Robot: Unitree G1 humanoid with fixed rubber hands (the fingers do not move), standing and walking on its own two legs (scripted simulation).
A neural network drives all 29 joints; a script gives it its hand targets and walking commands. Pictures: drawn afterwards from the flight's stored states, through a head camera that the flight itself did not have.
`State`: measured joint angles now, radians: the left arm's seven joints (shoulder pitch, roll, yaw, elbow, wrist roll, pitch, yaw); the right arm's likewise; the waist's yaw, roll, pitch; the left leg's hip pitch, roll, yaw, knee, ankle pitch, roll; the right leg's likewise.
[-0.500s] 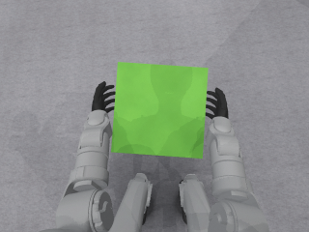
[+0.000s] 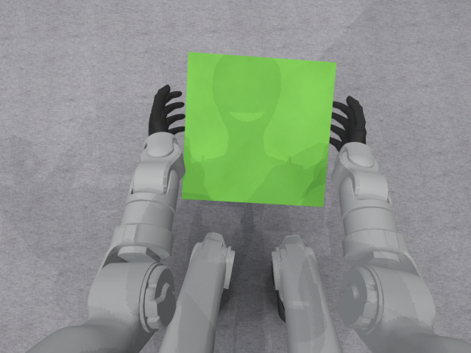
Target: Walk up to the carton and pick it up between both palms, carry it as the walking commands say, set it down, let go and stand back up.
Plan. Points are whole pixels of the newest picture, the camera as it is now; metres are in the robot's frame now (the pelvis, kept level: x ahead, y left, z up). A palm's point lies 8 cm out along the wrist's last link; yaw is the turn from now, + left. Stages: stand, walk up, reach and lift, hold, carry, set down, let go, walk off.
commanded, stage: set down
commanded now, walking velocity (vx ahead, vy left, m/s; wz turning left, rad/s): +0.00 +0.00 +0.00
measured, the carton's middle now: (252, 134) +0.49 +0.02 -0.18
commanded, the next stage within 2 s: none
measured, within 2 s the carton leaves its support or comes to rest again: rests again in 1.80 s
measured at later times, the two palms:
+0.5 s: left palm (182, 137) +0.48 +0.16 -0.19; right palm (330, 153) +0.48 -0.16 -0.21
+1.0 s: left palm (179, 137) +0.50 +0.18 -0.25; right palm (310, 150) +0.50 -0.13 -0.28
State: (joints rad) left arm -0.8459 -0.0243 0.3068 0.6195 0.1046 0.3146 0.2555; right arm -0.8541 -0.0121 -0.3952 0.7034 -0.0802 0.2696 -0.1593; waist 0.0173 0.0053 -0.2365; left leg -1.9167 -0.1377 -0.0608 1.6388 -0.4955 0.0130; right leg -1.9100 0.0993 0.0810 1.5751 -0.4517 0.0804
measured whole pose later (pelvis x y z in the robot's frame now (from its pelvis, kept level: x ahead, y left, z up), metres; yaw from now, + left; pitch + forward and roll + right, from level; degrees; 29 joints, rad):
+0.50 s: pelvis -0.04 -0.04 -0.06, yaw +3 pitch +27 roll +3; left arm -1.27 0.16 0.37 0.53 0.05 0.32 0.15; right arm -1.23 -0.06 -0.34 0.46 -0.03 0.33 -0.29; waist 0.02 0.00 0.55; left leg -1.81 -0.13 -0.04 1.86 -0.53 -0.07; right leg -1.86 0.14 0.08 1.85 -0.46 0.04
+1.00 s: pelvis -0.05 -0.03 -0.12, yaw +2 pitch +28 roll +1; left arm -1.45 0.27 0.29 0.78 0.03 0.34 0.20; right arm -1.42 -0.15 -0.32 0.78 -0.02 0.30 -0.28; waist 0.03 0.00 0.54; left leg -2.01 -0.13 -0.03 2.06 -0.54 -0.05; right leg -2.04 0.15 0.06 2.03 -0.48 0.07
